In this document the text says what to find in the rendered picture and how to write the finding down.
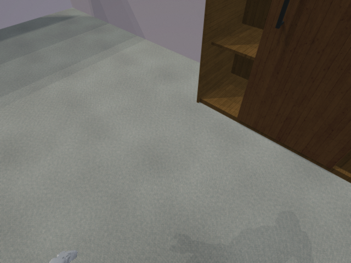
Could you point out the handle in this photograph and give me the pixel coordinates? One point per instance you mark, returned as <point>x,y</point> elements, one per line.
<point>282,14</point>

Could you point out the wardrobe door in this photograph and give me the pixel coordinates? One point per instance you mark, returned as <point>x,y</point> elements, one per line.
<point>299,89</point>
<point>345,162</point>

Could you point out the left robot hand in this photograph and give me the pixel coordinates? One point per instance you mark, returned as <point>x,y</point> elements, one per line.
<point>65,257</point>

